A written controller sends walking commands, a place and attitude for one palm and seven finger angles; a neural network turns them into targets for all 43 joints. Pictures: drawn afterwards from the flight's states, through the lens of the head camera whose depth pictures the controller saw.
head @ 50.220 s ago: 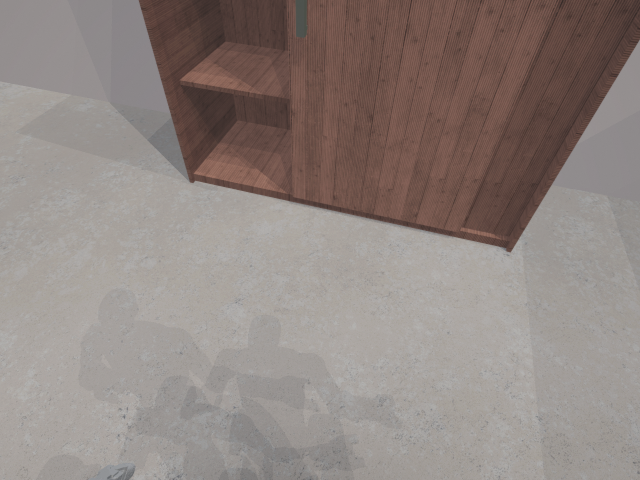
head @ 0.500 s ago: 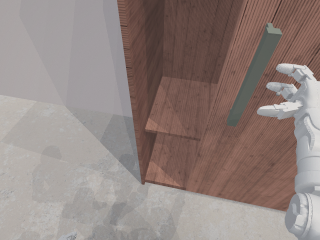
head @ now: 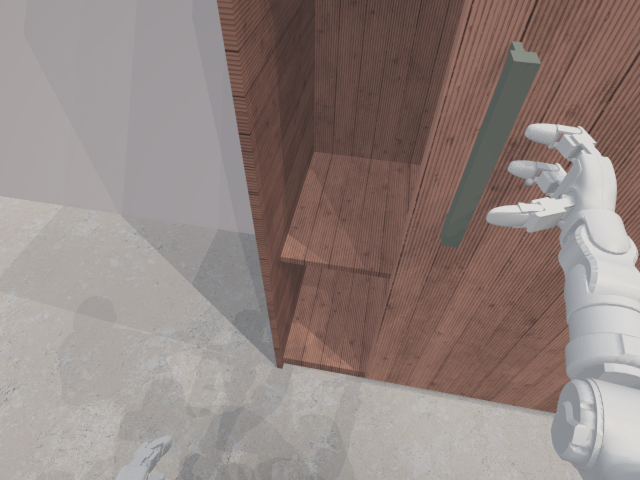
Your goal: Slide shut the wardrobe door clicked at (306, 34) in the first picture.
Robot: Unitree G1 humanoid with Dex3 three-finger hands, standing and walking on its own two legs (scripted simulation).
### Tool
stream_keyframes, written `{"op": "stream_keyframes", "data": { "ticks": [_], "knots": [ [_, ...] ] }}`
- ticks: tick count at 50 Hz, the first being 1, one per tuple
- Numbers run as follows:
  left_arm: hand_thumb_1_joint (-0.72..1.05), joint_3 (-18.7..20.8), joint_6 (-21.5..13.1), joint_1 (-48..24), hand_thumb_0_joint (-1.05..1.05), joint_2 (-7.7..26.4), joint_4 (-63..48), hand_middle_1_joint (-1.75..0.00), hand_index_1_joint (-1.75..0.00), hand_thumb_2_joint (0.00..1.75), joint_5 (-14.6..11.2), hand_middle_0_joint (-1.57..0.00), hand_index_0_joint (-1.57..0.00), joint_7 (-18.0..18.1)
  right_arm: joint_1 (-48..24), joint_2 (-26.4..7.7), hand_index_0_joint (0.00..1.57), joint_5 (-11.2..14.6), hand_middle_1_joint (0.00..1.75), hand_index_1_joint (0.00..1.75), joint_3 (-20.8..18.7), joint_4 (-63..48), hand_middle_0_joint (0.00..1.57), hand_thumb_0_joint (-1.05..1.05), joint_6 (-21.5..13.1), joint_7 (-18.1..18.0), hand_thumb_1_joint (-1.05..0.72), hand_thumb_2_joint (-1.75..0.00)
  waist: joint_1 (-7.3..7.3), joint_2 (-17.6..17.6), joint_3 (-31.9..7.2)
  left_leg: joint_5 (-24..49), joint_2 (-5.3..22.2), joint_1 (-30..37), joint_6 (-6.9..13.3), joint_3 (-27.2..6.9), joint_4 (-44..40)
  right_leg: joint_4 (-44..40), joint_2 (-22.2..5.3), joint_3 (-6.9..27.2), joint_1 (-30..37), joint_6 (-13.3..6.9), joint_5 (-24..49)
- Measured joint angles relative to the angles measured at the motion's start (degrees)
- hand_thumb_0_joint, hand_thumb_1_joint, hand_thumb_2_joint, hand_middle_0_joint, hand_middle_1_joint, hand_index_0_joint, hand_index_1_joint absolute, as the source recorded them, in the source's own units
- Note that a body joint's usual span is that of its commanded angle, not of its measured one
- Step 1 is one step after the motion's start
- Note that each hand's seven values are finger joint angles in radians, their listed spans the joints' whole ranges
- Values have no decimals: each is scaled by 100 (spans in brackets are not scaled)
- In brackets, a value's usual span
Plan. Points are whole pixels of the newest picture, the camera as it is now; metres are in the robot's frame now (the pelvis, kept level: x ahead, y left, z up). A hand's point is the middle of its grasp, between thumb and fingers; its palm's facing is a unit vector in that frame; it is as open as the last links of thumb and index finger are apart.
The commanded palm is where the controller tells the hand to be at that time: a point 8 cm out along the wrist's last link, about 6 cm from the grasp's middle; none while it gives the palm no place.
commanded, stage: move the hooked fingers beside the handle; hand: right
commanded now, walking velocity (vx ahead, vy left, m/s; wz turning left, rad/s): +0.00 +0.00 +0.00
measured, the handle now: (477, 158) +0.51 -0.15 +0.16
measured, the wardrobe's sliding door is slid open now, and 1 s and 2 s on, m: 0.26 0.26 0.26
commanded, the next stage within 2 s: feel for the door with the fingertips in 0.12 s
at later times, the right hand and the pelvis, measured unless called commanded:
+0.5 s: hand (509, 177) +0.46 -0.17 +0.17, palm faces +0.10 +1.00 +0.01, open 13.9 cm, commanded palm +0.43 -0.22 +0.16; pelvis +0.00 +0.01 +0.00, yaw +0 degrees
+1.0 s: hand (503, 178) +0.46 -0.17 +0.17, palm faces +0.09 +1.00 +0.01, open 13.7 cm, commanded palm +0.43 -0.22 +0.16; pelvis +0.00 +0.01 +0.00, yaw +0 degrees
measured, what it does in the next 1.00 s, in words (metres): stands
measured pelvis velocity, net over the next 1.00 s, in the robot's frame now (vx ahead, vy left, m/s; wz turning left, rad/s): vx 0.00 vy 0.01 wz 0.00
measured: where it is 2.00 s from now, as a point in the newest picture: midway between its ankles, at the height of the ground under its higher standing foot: outside the picture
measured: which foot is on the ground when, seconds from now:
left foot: down 0.00-1.00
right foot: down 0.00-1.00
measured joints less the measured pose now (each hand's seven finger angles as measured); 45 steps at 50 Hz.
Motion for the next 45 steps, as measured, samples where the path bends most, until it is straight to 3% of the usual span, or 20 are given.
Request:
{"op": "stream_keyframes", "data": {
  "ticks": [3,13,19,27,32,41,45],
  "knots": [
    [90,-2,22,67,1,1,-7,-30,-30,90,-7,-20,-20,-2,42,-56,30,-27,120,120,-22,7,30,-1,-113,22,50,-30,8,3,-2,-16,-18,19,12,-10,11,7,-18,-8,25,13,-19],
    [90,53,104,235,1,102,90,-30,-30,90,-49,-20,-20,54,-125,-347,30,19,120,120,-55,364,30,-1,-24,210,50,-30,36,-6,76,-29,-55,-39,56,60,32,54,-50,68,-65,54,-22],
    [90,123,23,294,1,137,182,-30,-30,90,-48,-20,-20,30,-144,-114,30,128,120,120,145,128,30,-1,-184,196,50,-30,14,-11,69,-48,-58,-71,68,88,47,79,-51,99,-111,68,-36],
    [90,124,43,198,1,90,127,-30,-30,90,-24,-20,-20,-54,-21,131,31,-5,122,120,115,46,30,-1,26,-177,50,-30,29,-56,-57,-83,-65,-47,76,37,72,47,-61,50,-40,73,-59],
    [90,76,56,65,1,20,90,-30,-30,90,-25,-20,-20,-43,-77,207,31,-16,121,120,174,99,30,-1,64,-205,50,-30,17,-39,-3,-88,-77,-24,86,39,92,60,-72,54,-14,82,-59],
    [90,30,41,1,1,1,69,-30,-30,90,23,-20,-20,-9,-424,93,36,-169,123,124,122,526,34,-1,-148,-141,50,-30,45,-3,54,-78,-74,-154,95,75,159,124,-69,92,-155,92,-34],
    [90,53,35,80,1,23,100,-30,-30,90,17,-20,-20,-16,-427,67,37,-116,123,124,105,611,34,-1,-201,-122,50,-30,63,-17,38,-67,-74,-164,87,58,155,125,-69,77,-161,84,-33]
  ]
}}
